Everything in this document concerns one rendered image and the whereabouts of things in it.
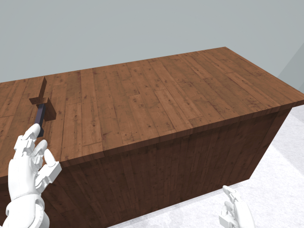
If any counter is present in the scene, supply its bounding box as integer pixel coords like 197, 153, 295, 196
0, 47, 304, 228

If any robot left forearm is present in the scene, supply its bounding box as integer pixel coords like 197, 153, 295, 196
2, 194, 49, 228

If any robot right hand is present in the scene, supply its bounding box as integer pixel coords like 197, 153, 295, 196
219, 185, 256, 228

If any robot left hand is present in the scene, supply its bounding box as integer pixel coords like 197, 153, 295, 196
8, 123, 62, 201

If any tap lever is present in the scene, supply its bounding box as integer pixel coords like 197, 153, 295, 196
30, 104, 46, 138

